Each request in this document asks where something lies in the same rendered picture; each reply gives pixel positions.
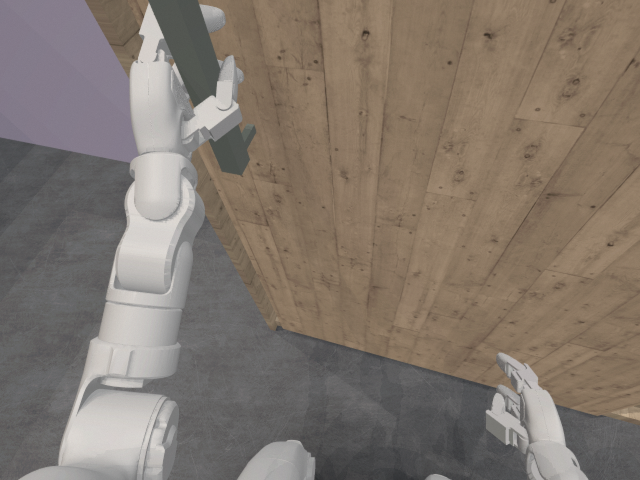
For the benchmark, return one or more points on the left robot thigh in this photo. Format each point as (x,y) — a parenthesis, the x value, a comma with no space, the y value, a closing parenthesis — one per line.
(280,461)

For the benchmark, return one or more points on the left robot forearm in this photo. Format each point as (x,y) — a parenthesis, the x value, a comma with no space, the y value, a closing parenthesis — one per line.
(149,281)

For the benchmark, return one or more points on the right robot forearm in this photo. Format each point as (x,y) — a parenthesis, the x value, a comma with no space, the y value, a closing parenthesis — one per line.
(547,460)

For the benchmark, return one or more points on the handle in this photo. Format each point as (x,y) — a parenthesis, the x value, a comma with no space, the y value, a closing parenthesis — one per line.
(185,32)

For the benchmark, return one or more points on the right robot hand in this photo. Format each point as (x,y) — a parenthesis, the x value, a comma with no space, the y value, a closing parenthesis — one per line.
(533,417)

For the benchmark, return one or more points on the left robot upper arm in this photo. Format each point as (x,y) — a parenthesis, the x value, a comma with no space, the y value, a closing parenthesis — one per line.
(118,435)

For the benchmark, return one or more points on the left robot hand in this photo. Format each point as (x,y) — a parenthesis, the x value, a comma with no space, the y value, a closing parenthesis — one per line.
(159,100)

